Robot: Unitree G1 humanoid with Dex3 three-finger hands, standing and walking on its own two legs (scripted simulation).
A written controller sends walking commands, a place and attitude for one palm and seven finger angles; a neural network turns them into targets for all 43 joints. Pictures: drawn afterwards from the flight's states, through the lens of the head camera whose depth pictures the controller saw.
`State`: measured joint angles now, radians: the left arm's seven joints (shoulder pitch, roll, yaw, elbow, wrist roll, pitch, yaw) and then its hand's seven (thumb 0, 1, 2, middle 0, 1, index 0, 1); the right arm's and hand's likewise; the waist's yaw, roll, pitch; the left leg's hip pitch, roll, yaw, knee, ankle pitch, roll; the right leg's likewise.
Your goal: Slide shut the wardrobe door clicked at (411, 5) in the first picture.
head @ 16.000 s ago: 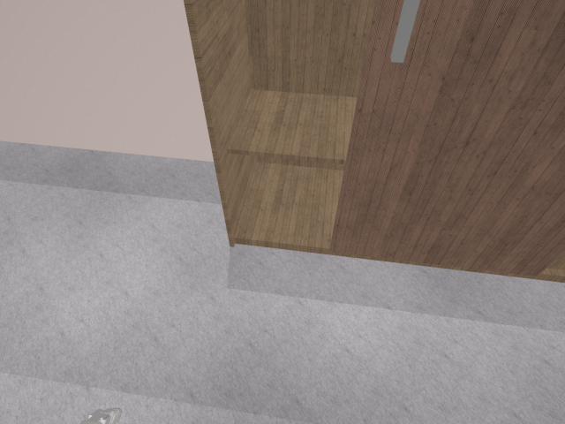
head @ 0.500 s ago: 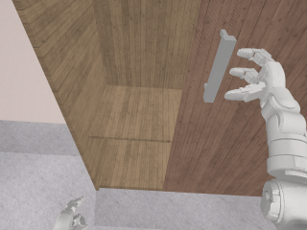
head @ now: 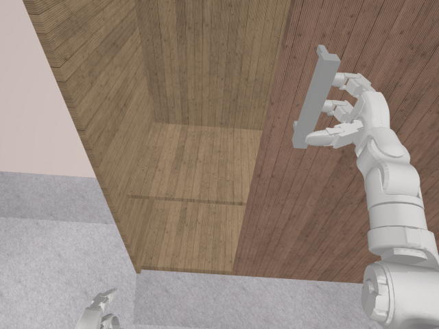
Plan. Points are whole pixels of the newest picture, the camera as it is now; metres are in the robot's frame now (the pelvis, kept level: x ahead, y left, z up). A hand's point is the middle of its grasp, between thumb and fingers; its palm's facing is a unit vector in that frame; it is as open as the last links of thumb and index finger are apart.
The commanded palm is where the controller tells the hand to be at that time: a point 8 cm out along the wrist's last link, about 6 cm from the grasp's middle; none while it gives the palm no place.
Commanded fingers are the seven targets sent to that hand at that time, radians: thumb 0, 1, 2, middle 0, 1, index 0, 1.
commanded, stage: feel for the door with the fingertips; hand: right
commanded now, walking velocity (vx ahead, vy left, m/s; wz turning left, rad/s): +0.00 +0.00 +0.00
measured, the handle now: (310, 99) +0.49 -0.12 +0.21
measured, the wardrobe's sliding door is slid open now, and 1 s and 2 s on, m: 0.42 0.42 0.42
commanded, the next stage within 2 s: slide the fingers in behind the handle in 0.48 s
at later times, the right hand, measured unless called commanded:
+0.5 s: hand (332, 106) +0.45 -0.15 +0.23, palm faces +0.01 +1.00 +0.00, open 13.9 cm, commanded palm +0.43 -0.20 +0.22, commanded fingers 0.00 0.50 -0.30 0.30 1.20 0.30 1.20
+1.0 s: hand (326, 110) +0.44 -0.14 +0.22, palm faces -0.02 +1.00 +0.01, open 14.0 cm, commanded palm +0.42 -0.19 +0.22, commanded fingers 0.00 0.50 -0.30 0.30 1.20 0.30 1.20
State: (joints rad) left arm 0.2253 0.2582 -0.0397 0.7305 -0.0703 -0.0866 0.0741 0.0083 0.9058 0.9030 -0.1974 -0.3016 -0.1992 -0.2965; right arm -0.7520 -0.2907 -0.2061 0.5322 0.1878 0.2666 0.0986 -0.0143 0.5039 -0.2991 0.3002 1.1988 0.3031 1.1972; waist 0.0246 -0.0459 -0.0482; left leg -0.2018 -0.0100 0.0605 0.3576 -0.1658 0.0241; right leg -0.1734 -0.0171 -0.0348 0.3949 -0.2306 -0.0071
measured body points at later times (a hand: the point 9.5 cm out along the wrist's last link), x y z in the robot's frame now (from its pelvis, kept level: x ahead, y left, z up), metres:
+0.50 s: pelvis -0.01 +0.01 +0.00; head +0.00 +0.02 +0.45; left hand +0.10 +0.27 -0.11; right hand +0.44 -0.20 +0.23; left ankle +0.01 +0.10 -0.75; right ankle -0.01 -0.11 -0.75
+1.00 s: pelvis -0.01 +0.00 +0.00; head -0.01 +0.01 +0.45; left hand +0.11 +0.25 -0.11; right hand +0.43 -0.19 +0.22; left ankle +0.01 +0.10 -0.75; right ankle -0.01 -0.11 -0.75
